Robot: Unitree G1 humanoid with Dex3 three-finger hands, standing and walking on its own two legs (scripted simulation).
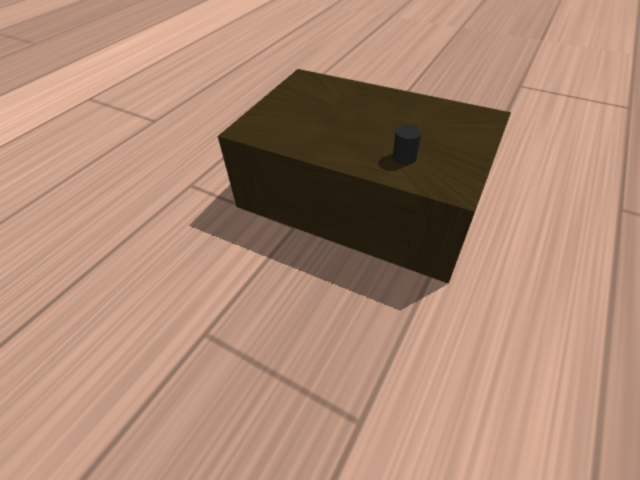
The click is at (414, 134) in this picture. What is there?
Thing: squat round
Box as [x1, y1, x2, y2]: [392, 125, 420, 164]
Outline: 403,125 396,129 392,156 396,162 408,164 413,162 416,158 420,130 411,125
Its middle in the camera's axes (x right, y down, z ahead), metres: +0.31 -0.34 +1.37
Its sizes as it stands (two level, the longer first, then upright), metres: 0.087 0.087 0.108
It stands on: a support 0.39 m high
